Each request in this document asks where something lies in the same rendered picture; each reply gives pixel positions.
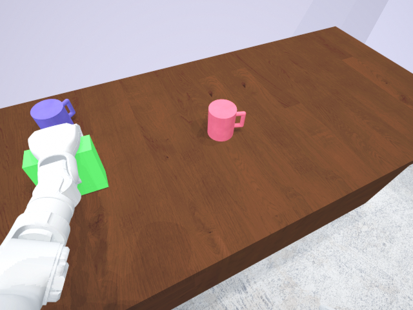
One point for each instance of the robot left upper arm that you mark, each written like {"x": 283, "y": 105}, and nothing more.
{"x": 32, "y": 273}

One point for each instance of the left robot forearm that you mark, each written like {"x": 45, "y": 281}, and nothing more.
{"x": 51, "y": 207}

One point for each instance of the sponge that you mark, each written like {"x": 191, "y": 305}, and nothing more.
{"x": 90, "y": 169}

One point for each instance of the left robot hand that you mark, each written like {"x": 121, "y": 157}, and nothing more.
{"x": 64, "y": 137}

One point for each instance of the table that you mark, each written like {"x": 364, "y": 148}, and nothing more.
{"x": 329, "y": 123}

